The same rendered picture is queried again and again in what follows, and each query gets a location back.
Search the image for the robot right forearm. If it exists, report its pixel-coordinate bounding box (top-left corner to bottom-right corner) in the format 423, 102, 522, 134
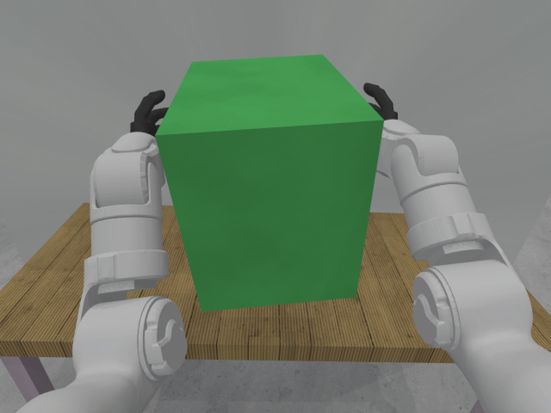
376, 120, 533, 329

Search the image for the right robot upper arm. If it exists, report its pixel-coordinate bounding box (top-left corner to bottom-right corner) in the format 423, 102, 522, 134
412, 259, 551, 413

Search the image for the robot left hand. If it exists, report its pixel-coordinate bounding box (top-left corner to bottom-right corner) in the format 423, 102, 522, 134
130, 90, 169, 137

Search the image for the robot left forearm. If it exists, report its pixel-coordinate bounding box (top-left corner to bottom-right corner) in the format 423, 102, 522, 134
72, 132, 170, 370

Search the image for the left robot upper arm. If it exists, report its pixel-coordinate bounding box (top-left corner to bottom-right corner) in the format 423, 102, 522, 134
16, 296, 188, 413

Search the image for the robot right hand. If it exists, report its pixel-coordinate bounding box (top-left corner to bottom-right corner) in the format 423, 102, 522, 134
363, 83, 398, 120

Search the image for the carton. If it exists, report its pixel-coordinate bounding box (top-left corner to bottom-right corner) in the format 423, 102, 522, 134
155, 54, 384, 312

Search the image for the table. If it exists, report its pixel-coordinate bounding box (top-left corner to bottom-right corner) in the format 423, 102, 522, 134
0, 203, 551, 413

